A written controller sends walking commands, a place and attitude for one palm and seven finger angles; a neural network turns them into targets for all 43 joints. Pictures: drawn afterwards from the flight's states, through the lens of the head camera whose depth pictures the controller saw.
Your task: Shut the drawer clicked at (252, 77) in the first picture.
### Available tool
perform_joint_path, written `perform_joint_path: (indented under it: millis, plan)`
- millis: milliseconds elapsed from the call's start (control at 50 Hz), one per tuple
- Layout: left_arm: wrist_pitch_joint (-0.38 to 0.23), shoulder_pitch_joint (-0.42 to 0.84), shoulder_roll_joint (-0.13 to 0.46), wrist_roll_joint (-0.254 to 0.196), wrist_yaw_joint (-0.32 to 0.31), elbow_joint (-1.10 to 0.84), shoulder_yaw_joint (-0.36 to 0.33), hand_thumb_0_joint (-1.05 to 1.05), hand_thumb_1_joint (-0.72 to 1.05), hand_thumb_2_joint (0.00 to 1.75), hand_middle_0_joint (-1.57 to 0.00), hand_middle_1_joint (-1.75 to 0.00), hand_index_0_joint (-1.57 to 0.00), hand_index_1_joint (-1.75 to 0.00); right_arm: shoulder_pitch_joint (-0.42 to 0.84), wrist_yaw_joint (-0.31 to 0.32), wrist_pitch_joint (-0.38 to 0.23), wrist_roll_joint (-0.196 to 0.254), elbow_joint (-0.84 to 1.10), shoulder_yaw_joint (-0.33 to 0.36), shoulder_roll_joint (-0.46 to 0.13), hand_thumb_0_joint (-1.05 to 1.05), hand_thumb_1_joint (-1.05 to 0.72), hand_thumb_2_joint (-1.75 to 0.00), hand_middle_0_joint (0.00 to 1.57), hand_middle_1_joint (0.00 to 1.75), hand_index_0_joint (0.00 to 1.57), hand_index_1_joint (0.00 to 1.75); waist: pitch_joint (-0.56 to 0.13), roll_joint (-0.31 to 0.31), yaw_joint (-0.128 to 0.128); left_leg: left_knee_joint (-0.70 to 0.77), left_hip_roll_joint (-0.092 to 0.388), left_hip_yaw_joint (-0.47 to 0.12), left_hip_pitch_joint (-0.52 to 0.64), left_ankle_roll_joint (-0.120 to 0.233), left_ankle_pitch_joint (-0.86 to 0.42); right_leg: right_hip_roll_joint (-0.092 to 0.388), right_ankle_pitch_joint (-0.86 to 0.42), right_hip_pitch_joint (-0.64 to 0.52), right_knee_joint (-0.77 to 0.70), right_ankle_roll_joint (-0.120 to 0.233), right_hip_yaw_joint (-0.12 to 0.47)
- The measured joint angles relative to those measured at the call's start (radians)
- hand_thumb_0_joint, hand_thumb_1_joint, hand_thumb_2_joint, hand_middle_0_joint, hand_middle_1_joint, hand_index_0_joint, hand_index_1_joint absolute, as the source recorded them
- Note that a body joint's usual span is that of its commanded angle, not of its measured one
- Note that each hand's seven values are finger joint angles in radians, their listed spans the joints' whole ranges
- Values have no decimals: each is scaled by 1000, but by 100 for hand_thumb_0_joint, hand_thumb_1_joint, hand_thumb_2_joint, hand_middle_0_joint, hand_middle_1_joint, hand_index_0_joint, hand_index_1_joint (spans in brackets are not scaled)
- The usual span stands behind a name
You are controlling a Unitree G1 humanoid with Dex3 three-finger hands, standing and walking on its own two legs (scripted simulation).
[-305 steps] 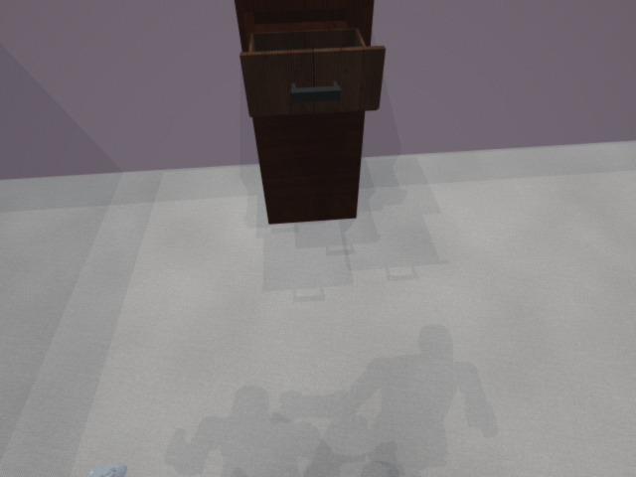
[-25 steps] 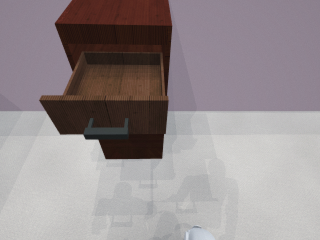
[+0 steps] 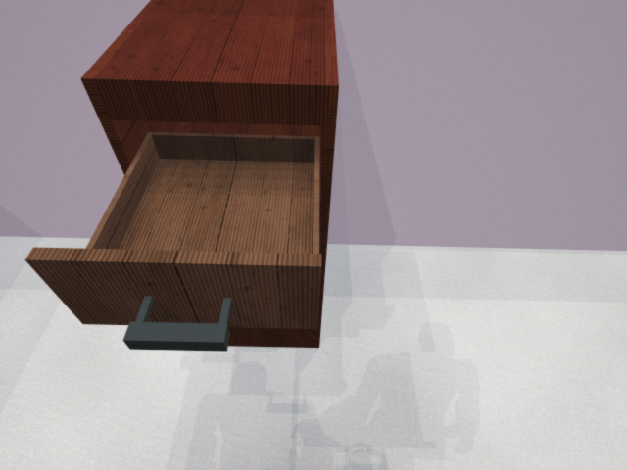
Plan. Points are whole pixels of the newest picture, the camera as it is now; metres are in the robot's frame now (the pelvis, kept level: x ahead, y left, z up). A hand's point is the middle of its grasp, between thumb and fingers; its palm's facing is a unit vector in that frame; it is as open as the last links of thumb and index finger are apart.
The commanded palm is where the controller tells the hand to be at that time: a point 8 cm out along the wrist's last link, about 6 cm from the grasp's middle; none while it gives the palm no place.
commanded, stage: come to a stop and stand still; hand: left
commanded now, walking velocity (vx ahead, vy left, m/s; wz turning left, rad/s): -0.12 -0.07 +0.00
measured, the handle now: (183, 320) +0.29 +0.20 +0.03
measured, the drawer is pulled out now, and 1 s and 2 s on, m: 0.30 0.30 0.30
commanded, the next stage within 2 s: look again from close up in 1.20 s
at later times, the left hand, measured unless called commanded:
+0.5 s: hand out of the picture +0.03 +0.19 -0.17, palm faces +0.00 -0.96 -0.26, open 7.4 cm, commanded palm none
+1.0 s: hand out of the picture +0.04 +0.20 -0.17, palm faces -0.05 -0.98 -0.21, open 7.4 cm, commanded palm none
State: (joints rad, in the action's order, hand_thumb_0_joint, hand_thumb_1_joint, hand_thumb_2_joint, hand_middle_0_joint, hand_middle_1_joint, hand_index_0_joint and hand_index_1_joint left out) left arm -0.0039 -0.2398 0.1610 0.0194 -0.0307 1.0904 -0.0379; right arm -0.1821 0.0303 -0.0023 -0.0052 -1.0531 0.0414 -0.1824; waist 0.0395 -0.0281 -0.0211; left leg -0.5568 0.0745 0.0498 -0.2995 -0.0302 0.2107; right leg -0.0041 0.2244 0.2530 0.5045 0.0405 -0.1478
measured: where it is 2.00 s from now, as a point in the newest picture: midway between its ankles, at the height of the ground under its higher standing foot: outside the picture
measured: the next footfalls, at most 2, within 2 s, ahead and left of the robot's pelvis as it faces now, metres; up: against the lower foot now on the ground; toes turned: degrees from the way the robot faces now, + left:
none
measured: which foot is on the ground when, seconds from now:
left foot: down 0.00-1.00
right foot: down 0.00-1.00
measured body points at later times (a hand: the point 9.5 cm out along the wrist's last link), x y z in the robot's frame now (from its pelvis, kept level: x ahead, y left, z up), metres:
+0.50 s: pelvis +0.00 +0.00 +0.00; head -0.01 -0.01 +0.45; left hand +0.03 +0.24 -0.15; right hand +0.04 -0.25 -0.16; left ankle +0.02 +0.11 -0.72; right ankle +0.03 -0.10 -0.73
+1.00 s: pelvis +0.00 +0.03 +0.01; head +0.02 +0.03 +0.45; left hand +0.04 +0.25 -0.15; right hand -0.01 -0.19 -0.15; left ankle +0.01 +0.11 -0.73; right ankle +0.03 -0.10 -0.73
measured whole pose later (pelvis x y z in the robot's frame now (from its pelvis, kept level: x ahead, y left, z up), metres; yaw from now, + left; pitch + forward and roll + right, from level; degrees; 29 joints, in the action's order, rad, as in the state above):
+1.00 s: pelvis +0.00 +0.03 +0.01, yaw -3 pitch -1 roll +0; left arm 0.00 -0.27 0.17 0.02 -0.04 1.02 0.00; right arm -0.27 0.02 0.01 -0.01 -1.10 0.01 -0.14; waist 0.05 0.00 0.01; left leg -0.49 -0.01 0.09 -0.21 0.05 0.26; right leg 0.03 0.21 0.27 0.49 0.00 -0.06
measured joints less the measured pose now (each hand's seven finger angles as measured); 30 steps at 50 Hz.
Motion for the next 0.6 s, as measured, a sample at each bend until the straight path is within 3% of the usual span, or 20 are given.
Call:
perform_joint_path:
  millis: [80,180,280,340,480,600]
  plan:
    - [27,-13,15,-3,-2,0,1,0,92,90,-20,-30,-20,-30,17,1,5,-2,11,-13,29,0,-92,-90,20,30,20,30,13,58,-23,36,-37,27,37,37,10,38,34,-4,27,-32,24]
    - [33,-28,19,1,3,-6,8,1,91,90,-20,-30,-19,-30,56,4,13,-2,22,-16,46,0,-91,-90,20,30,20,30,36,66,-33,66,-55,51,50,44,-8,52,53,20,60,-43,56]
    - [28,-49,6,8,4,1,12,1,91,90,-20,-30,-19,-30,71,-3,22,3,22,-4,35,0,-91,-90,20,30,20,30,29,21,-21,55,-39,47,42,32,-7,32,9,12,33,-10,54]
    - [32,-66,10,11,2,-19,32,1,91,90,-20,-30,-19,-30,50,-11,29,-13,48,-1,26,0,-92,-90,20,30,20,30,17,15,0,60,-41,45,34,27,-17,35,12,27,44,-6,52]
    - [29,-83,16,13,-15,-118,32,1,90,90,-20,-30,-20,-30,-51,-20,54,-13,91,14,-8,0,-91,-90,20,30,20,30,-43,-5,12,-145,-44,-10,-50,39,131,11,32,67,82,7,44]
    - [21,-10,32,4,-13,-140,30,1,90,90,-20,-30,-20,-30,-113,-16,31,-13,52,-2,4,0,-91,-90,20,30,20,30,-37,31,35,-48,-57,-7,16,43,93,17,32,58,77,-7,42]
